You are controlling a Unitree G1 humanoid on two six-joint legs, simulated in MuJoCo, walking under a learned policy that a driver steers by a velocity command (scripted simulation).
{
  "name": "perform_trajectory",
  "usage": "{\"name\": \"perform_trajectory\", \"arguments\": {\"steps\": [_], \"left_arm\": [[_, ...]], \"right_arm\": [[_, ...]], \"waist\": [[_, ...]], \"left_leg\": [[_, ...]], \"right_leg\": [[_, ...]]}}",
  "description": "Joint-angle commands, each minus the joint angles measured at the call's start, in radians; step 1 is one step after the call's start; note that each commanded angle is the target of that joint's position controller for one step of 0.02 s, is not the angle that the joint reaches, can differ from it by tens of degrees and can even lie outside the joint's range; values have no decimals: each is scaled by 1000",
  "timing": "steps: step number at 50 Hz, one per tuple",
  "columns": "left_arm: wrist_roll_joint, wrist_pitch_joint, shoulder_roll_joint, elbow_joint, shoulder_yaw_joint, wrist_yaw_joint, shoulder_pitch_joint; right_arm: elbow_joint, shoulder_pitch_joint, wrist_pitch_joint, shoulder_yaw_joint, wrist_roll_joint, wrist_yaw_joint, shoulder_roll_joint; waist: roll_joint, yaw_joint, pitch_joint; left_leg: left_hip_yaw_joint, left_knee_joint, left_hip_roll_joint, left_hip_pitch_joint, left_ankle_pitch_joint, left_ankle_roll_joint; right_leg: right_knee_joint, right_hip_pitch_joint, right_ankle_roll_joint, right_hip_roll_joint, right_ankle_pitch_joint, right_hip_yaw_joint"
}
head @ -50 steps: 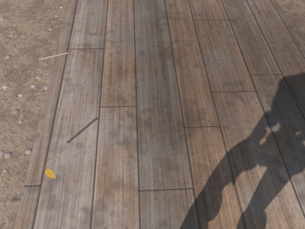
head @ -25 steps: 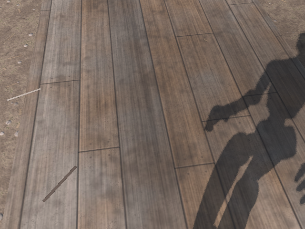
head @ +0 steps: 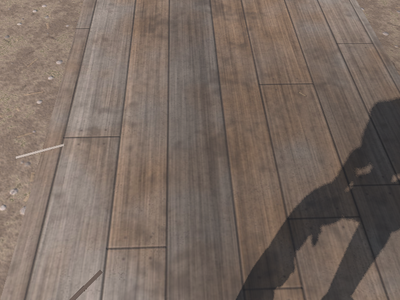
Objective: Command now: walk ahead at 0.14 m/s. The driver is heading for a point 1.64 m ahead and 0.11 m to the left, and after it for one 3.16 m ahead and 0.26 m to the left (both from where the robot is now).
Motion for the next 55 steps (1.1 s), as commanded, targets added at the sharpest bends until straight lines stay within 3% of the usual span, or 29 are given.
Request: {"name": "perform_trajectory", "arguments": {"steps": [1, 2, 3, 4, 5, 8, 12, 15, 16, 17, 18, 20, 24, 29, 55], "left_arm": [[-44, 20, 48, 12, 10, 12, 214], [-10, 41, 86, 10, 22, 13, 152], [17, 50, 79, -8, 25, 7, 69], [26, 58, 64, -13, 25, 2, 25], [27, 69, 54, -13, 23, 0, 13], [18, 95, 23, 21, 13, 8, 49], [11, 112, 36, 25, 7, 17, -4], [20, 104, 38, 39, 0, 15, 8], [26, 96, 51, 35, -3, 16, 9], [19, 88, 76, 29, -1, 16, -15], [9, 79, 62, 32, -6, 15, -29], [2, 61, 50, 28, -11, 17, -56], [0, 52, 52, 26, -11, 20, -37], [2, 55, 45, 34, -13, 18, 3], [0, 51, 19, 53, -22, 23, 40]], "right_arm": [[58, 344, -7, -37, 17, -6, -171], [40, 275, 4, -27, 37, -2, -141], [28, 198, 14, -18, 34, -6, -118], [22, 151, 21, -8, 26, -13, -94], [20, 117, 27, -2, 22, -22, -82], [38, 133, 28, 2, 11, -23, -90], [53, 144, 42, -4, 17, -19, -121], [61, 145, 67, -9, 30, -18, -122], [67, 162, 72, -11, 31, -17, -116], [68, 187, 79, -13, 38, -16, -104], [72, 188, 82, -11, 35, -13, -91], [91, 225, 79, -4, 25, -10, -66], [114, 236, 68, 0, 22, -8, -70], [132, 238, 66, 8, 24, -13, -60], [192, 283, 65, 18, 25, -25, -29]], "waist": [[189, -88, -371], [102, -68, -297], [78, -56, -182], [55, -34, -114], [66, -10, -81], [75, 4, -107], [98, -14, -95], [62, -4, -33], [37, -13, -4], [-21, -46, 37], [-75, -55, 55], [-100, -81, 22], [-35, -74, 1], [-10, -58, 6], [-11, -56, 14]], "left_leg": [[-426, -27, 434, 557, 1029, 281], [-394, -90, 396, 438, 770, 272], [-357, -155, 351, 320, 544, 238], [-310, -210, 307, 222, 397, 197], [-258, -247, 266, 137, 305, 162], [-201, -261, 213, 101, 181, 122], [-232, -313, 201, 64, -234, 96], [-241, -339, 179, -34, -482, 24], [-238, -329, 163, -41, -495, -10], [-199, -318, 115, -3, -440, -33], [-165, -270, 92, 94, -336, -36], [-145, -198, 83, 228, -199, -31], [-150, -195, 92, 226, -165, -28], [-152, -202, 95, 199, -164, -34], [-145, -167, 102, 220, -54, -36]], "right_leg": [[530, -265, 8, 5, -231, 58], [571, -290, 13, -25, -252, 118], [568, -319, 19, -38, -207, 123], [518, -308, 27, -63, -145, 131], [451, -263, 38, -78, -97, 129], [305, -176, 54, -62, -52, 92], [144, -136, 46, -65, 42, 77], [-45, -50, 24, -79, 168, 81], [-116, -58, 14, -120, 159, 131], [-153, -170, 2, -142, 63, 182], [-195, -273, 3, -150, 7, 199], [-252, -330, 15, -161, 6, 214], [-240, -276, 9, -152, 83, 198], [-224, -242, 1, -147, 114, 187], [-209, -183, -4, -146, 229, 171]]}}
Keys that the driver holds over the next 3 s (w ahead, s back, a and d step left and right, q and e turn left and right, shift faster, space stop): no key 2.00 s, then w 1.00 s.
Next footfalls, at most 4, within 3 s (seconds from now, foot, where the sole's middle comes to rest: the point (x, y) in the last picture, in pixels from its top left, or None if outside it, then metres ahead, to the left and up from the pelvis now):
0.32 right None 0.07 -0.12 -0.76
2.34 left None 0.26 0.10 -0.76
2.84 right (229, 257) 0.61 -0.05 -0.76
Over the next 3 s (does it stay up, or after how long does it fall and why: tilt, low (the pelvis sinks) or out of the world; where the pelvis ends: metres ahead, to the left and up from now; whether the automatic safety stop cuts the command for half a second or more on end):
stays up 0.52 0.00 0.01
